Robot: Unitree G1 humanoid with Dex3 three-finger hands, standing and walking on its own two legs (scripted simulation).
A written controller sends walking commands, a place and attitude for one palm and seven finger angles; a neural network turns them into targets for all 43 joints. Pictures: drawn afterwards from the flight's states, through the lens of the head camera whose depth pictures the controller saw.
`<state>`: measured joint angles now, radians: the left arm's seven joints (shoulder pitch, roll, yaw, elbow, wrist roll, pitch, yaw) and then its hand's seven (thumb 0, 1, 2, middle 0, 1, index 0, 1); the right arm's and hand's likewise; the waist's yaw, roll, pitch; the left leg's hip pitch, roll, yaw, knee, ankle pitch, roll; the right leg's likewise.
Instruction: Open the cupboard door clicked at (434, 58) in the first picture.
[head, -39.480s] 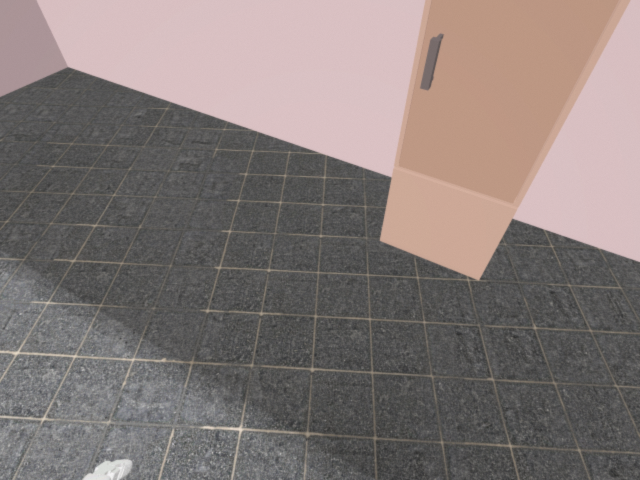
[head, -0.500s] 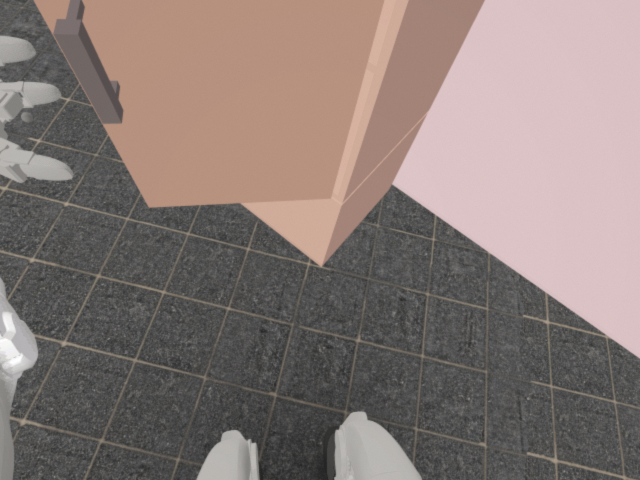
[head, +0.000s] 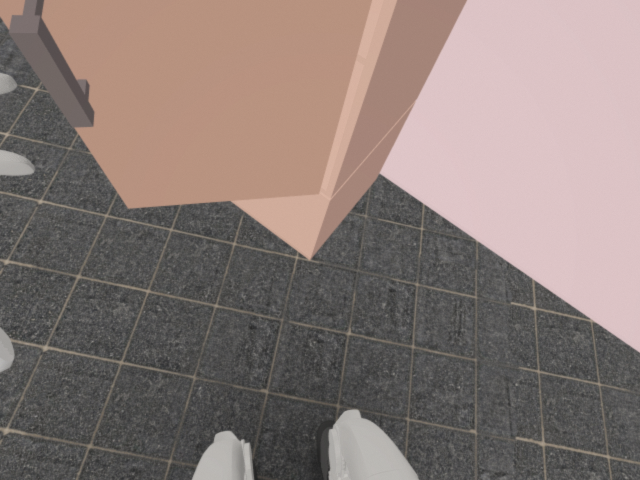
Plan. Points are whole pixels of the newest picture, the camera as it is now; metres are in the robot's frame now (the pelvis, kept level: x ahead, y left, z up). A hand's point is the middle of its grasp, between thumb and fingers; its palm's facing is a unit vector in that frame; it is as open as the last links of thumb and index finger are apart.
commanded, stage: move the hooked fingers beside the handle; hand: left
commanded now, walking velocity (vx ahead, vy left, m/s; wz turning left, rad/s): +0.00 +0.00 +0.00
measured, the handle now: (60, 64) +0.57 +0.24 +0.09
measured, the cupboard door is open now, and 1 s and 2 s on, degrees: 46 46 46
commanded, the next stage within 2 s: slide the fingers in behind the handle in 0.62 s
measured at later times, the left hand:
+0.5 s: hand out of the picture +0.50 +0.29 +0.09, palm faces +0.07 -1.00 -0.03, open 14.0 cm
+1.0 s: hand (13, 109) +0.51 +0.28 +0.09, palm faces +0.03 -1.00 +0.01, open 14.0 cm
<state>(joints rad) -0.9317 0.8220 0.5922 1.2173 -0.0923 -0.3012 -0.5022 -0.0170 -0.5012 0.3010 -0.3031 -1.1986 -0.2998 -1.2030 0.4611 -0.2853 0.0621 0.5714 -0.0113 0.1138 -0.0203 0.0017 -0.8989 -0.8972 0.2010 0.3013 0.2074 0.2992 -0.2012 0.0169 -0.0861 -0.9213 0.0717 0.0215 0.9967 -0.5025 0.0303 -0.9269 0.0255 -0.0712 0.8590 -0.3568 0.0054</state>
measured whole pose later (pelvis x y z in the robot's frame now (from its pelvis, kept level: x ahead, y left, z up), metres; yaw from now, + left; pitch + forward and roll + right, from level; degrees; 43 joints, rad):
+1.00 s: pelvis -0.01 +0.00 -0.01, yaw +1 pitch +24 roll -5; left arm -1.01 0.78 0.51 1.25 -0.09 -0.29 -0.45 -0.02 -0.50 0.30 -0.30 -1.20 -0.30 -1.20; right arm 0.44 -0.28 0.07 0.59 -0.01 0.10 -0.03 0.00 -0.90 -0.90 0.20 0.30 0.21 0.30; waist -0.22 0.02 -0.08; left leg -0.97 0.06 0.01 1.04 -0.50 0.04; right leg -0.96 0.02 -0.08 0.89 -0.35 0.01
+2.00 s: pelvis -0.01 -0.01 -0.01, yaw +1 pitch +24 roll -4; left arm -1.02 0.65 0.45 1.24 -0.07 -0.34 -0.29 -0.02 -0.50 0.30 -0.31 -1.21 -0.30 -1.20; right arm 0.43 -0.27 0.05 0.61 -0.02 0.08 -0.01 0.00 -0.90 -0.90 0.20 0.30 0.21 0.30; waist -0.21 0.03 -0.08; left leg -0.94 0.06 0.01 1.02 -0.49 0.02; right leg -0.96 0.02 -0.08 0.91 -0.37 -0.01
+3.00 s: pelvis -0.01 +0.00 +0.00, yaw +1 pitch +23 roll -4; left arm -0.99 0.61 0.43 1.23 -0.08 -0.36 -0.28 0.00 0.63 0.79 -0.38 -1.32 -0.38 -1.32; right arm 0.42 -0.27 0.04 0.61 -0.02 0.08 0.00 0.00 -0.90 -0.90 0.20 0.30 0.21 0.30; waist -0.20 0.03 -0.09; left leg -0.92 0.05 0.01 1.02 -0.50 0.03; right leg -0.94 0.01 -0.07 0.90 -0.38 0.00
